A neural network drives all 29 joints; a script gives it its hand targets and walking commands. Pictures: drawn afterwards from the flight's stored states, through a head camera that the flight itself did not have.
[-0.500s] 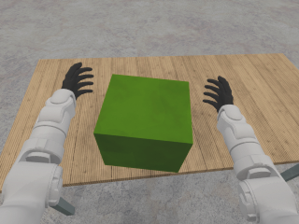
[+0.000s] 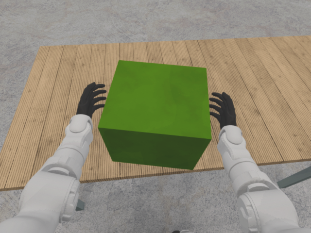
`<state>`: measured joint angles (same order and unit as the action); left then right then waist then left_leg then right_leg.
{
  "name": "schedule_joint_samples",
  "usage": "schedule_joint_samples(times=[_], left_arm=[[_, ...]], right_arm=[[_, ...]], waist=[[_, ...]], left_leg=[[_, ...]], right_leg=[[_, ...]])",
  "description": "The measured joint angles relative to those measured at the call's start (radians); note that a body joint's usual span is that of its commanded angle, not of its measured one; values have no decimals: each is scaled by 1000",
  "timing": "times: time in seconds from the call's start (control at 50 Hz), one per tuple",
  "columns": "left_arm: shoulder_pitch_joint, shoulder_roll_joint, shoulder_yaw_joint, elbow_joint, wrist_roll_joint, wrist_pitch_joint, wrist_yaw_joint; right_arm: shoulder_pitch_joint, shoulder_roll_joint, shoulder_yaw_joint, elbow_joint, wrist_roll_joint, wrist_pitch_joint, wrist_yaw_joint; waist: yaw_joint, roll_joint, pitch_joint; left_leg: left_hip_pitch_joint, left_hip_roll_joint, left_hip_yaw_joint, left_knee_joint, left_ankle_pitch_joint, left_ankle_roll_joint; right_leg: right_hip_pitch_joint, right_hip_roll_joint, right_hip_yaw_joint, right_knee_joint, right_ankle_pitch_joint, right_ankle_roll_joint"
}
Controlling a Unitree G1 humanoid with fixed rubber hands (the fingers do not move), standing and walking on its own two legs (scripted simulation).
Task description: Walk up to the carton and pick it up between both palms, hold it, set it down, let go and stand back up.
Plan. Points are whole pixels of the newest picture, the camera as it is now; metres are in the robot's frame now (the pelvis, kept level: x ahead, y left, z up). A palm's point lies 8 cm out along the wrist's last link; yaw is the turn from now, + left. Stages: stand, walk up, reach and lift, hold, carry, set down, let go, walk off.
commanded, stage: reach and lift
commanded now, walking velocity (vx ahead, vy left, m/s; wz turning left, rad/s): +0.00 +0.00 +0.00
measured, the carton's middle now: (157, 116) +0.42 -0.04 +0.02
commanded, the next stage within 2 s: none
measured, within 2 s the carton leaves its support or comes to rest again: leaves its support in 1.86 s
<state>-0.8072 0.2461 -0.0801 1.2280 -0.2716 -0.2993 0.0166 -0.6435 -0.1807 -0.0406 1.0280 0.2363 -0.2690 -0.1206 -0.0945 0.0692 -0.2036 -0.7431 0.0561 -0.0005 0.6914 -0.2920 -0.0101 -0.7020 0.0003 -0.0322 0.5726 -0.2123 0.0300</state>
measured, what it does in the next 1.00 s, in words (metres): stands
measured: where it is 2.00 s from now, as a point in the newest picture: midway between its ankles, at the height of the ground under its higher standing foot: outside the picture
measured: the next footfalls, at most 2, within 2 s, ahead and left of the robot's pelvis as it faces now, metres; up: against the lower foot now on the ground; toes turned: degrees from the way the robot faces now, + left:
none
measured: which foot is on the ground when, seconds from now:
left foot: down 0.00-1.00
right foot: down 0.00-1.00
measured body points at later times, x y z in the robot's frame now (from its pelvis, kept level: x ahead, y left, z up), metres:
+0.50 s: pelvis -0.03 -0.01 -0.02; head +0.07 +0.00 +0.42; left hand +0.45 +0.13 +0.02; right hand +0.40 -0.21 +0.02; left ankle +0.01 +0.11 -0.72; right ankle +0.02 -0.14 -0.72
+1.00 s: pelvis +0.00 +0.00 +0.01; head +0.07 +0.00 +0.46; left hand +0.42 +0.13 +0.02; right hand +0.37 -0.20 +0.02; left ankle +0.01 +0.11 -0.72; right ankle +0.02 -0.14 -0.72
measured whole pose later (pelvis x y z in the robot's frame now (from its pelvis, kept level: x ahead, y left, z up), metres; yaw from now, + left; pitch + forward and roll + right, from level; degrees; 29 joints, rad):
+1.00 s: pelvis +0.00 +0.00 +0.01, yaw +3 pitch +16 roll -2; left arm -0.84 0.14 0.06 1.53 -0.06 -0.50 0.05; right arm -0.57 0.02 -0.37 1.00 -0.15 -0.29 -0.12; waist -0.13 0.06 -0.16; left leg -0.62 0.03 -0.03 0.60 -0.26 -0.01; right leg -0.58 -0.03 -0.06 0.52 -0.21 0.02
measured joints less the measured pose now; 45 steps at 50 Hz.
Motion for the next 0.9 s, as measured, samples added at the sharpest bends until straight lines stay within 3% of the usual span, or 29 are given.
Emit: schedule_joint_samples(times=[0.1, 0.18, 0.28, 0.38, 0.5, 0.64, 0.76, 0.84, 0.9], left_arm=[[-68, -6, -2, 92, 6, 5, -4], [-126, -6, -34, 196, -37, 0, 6], [-184, -1, -113, 273, -126, -13, 24], [-200, -12, -152, 254, -156, -28, 34], [-170, -20, -79, 150, -63, -13, 44], [-97, -42, 18, 63, 47, 25, 53], [-74, -73, 103, 122, 134, -17, 35], [-81, -84, 139, 221, 195, -102, 30], [-74, -91, 137, 286, 205, -163, 28]], right_arm=[[-59, -31, 32, 113, 47, 0, 6], [-91, -45, 61, 165, 84, 28, 13], [-126, -42, 84, 152, 103, 73, 26], [-157, 4, 64, 99, 63, 88, 20], [-163, 72, -47, 57, -23, 71, -56], [-115, 100, -95, 26, -96, 66, -69], [-62, 128, -164, 29, -197, 38, -54], [-19, 170, -267, 12, -304, 10, -33], [24, 195, -312, -12, -338, -4, -17]], waist=[[-7, -14, -2], [-13, -39, -3], [-24, -64, -6], [-29, -68, -14], [-19, -46, -17], [-6, -24, -10], [-12, -28, -3], [-24, -25, 21], [-31, -18, 33]], left_leg=[[19, -2, 8, 9, 0, 4], [18, -9, 20, 20, 1, 8], [-40, -19, 27, 51, 6, 8], [-129, -24, 18, 86, 10, 3], [-185, -18, -4, 101, 12, -6], [-133, -3, -10, 64, 14, -11], [-55, -9, -9, 12, 21, -9], [9, -15, -19, -24, 28, -9], [55, -19, -27, -46, 29, -8]], right_leg=[[12, -2, 9, 18, -2, 1], [-6, -10, 21, 57, -13, 1], [-81, -21, 29, 121, -26, -2], [-172, -26, 22, 169, -32, -6], [-212, -19, 2, 167, -27, -13], [-149, -3, -6, 101, -9, -17], [-73, -9, -8, 58, -8, -14], [-2, -14, -19, 18, -4, -13], [51, -17, -27, -11, -2, -13]])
